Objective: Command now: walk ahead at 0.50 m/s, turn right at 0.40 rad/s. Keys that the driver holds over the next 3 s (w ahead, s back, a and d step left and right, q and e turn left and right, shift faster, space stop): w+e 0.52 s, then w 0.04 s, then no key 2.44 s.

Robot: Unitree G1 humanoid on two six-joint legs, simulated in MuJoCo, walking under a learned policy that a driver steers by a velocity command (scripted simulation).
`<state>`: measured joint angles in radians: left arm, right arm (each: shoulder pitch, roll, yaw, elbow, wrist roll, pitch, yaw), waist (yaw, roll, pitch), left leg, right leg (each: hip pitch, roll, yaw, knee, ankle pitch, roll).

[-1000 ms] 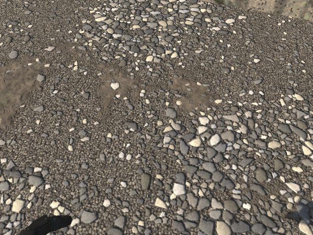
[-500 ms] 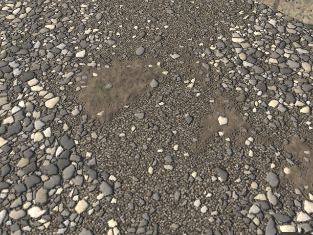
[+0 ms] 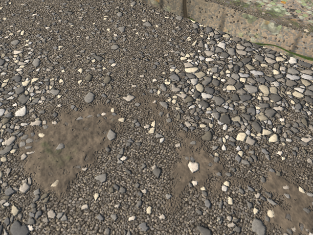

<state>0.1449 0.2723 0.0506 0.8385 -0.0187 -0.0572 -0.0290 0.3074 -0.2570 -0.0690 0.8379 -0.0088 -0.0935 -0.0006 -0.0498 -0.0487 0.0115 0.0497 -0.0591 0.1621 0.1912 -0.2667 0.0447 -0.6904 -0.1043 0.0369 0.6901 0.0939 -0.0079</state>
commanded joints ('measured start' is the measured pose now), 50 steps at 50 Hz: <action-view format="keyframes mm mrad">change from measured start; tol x32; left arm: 1 -142 44 0 -118 1 -15 -21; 8 296 313 112 -86 -3 6 -3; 50 47 143 32 -219 43 82 67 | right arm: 1 21 -164 -42 -27 13 6 -11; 50 -106 -79 32 -44 -17 34 22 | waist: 1 -30 79 86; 9 136 -157 -417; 30 20 -71 -92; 32 47 386 -346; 50 26 22 -94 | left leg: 1 10 318 -36 -33 422 119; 6 62 314 31 378 1048 51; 7 -84 272 48 619 926 12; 9 -742 -20 -186 1219 -329 -72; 10 -856 50 -284 1246 -270 -42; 28 -494 75 -234 303 246 -67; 32 232 469 -775 248 565 254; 41 -261 267 -298 151 837 182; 50 -406 135 -235 209 -10 12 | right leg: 1 -40 12 -37 -68 -33 -28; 7 544 156 -101 -149 -198 -168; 9 1118 -246 814 -338 -334 -454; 17 450 -43 254 -471 25 -300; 28 545 -50 345 -304 -202 -183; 30 545 32 296 -115 -18 -120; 32 117 243 123 477 -695 7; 34 0 164 178 648 -677 36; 50 644 -46 126 -250 47 -40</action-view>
